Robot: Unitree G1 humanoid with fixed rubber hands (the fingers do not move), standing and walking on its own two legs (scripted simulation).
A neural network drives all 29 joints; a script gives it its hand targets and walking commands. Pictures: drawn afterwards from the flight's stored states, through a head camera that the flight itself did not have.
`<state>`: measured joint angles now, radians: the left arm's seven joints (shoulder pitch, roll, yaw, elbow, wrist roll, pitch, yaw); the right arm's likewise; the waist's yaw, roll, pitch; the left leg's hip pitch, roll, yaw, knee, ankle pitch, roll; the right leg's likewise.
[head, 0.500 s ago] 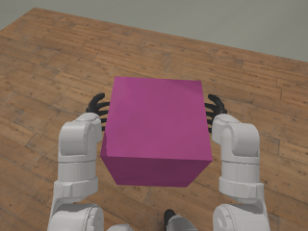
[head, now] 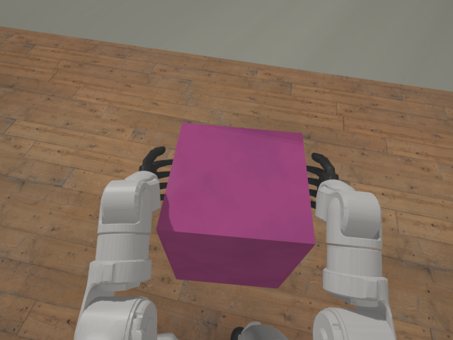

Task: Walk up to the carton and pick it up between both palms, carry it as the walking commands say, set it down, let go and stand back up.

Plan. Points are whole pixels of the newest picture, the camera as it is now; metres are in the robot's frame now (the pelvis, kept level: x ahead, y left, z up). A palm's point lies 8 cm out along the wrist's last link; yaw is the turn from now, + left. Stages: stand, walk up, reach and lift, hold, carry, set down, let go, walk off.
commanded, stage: carry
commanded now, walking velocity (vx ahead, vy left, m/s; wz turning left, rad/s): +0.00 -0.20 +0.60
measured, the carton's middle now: (233, 212) +0.33 -0.01 -0.01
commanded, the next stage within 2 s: none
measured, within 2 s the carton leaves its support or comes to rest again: neither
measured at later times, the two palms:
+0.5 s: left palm (101, 279) +0.19 +0.18 +0.06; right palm (302, 226) +0.27 -0.11 +0.08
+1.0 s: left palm (129, 298) +0.17 +0.14 +0.05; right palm (321, 234) +0.27 -0.14 +0.06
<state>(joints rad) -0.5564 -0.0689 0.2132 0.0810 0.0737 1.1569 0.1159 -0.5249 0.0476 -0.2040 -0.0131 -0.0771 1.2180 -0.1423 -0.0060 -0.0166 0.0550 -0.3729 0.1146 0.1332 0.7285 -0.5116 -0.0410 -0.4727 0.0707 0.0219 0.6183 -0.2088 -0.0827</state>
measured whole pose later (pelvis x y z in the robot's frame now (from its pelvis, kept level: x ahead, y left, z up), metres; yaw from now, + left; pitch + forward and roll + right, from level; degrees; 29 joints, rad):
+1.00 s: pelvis -0.04 -0.09 -0.01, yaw +19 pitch +1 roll -2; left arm -0.24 -0.14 0.19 -0.04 0.12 1.10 0.09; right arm -0.24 0.15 -0.15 -0.07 -0.17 1.12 -0.07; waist 0.00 0.01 -0.08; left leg -0.41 0.11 -0.02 0.73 -0.35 -0.05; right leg -0.42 0.03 -0.09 0.66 -0.27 -0.04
